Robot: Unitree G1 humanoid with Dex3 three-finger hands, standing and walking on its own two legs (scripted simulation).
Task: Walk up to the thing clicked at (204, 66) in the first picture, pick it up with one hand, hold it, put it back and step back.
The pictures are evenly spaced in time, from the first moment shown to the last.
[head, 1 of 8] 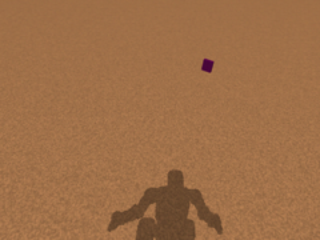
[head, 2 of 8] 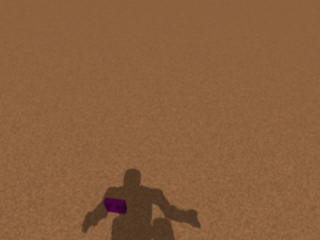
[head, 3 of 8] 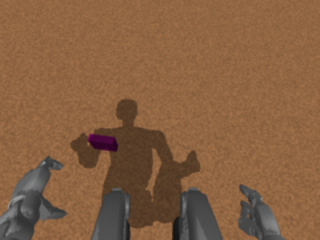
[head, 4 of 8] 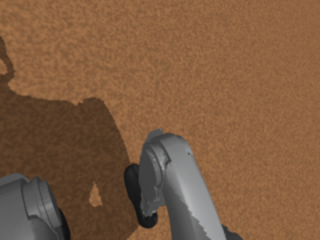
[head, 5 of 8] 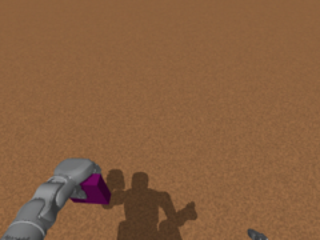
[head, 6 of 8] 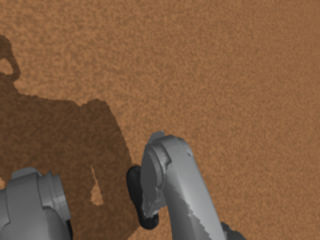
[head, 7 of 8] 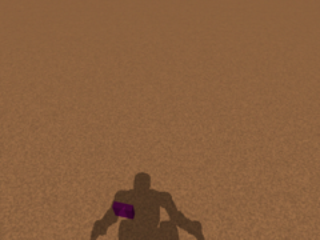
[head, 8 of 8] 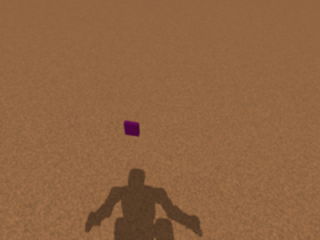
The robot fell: no
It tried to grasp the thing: yes
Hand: left
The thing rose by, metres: 0.64
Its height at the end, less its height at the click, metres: +0.00
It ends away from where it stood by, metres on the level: 0.02
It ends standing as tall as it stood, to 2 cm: yes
